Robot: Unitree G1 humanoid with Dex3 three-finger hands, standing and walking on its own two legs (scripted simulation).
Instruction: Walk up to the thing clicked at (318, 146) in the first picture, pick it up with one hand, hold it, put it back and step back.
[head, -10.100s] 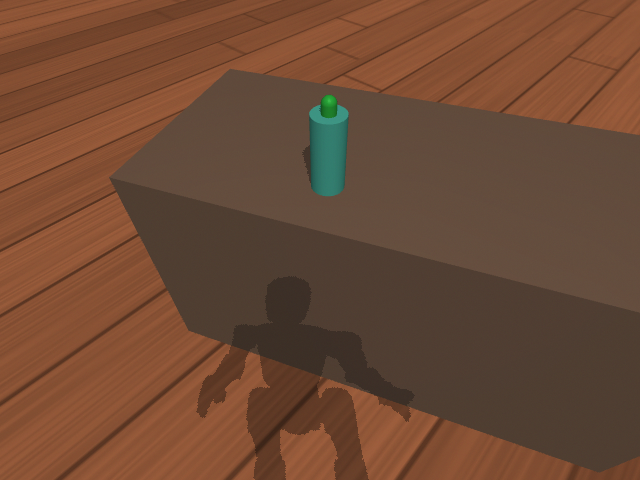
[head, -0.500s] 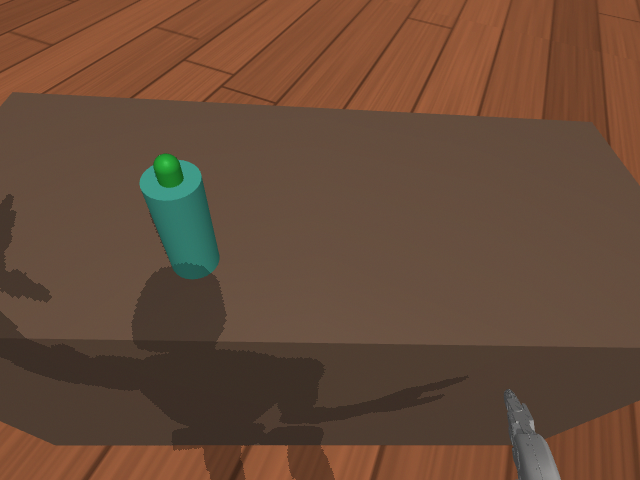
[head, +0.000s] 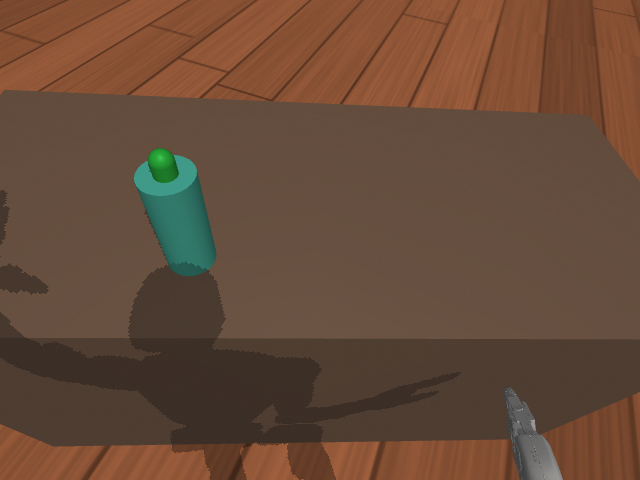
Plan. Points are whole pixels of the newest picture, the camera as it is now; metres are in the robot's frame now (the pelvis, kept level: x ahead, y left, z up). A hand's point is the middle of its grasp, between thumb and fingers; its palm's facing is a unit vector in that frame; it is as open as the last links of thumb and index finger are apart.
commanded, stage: go down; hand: left
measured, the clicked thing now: (178, 212) +0.47 +0.18 +0.06
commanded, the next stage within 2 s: approach in 0.14 s
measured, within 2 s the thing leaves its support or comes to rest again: neither
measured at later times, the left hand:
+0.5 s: hand (0, 250) +0.38 +0.35 +0.10, palm faces +0.12 -0.99 +0.03, open 17.6 cm
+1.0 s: hand (150, 242) +0.44 +0.22 +0.03, palm faces +0.12 -0.99 +0.04, open 17.5 cm
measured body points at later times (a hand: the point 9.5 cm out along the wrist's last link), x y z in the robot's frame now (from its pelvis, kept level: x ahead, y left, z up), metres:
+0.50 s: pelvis -0.01 +0.00 -0.01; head +0.06 +0.03 +0.44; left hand +0.37 +0.40 +0.10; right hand +0.16 -0.25 -0.06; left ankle +0.01 +0.10 -0.71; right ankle -0.03 -0.14 -0.71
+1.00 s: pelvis -0.01 -0.01 -0.03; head +0.08 +0.02 +0.41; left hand +0.43 +0.27 +0.03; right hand +0.13 -0.27 -0.06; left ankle +0.01 +0.10 -0.71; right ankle -0.03 -0.14 -0.71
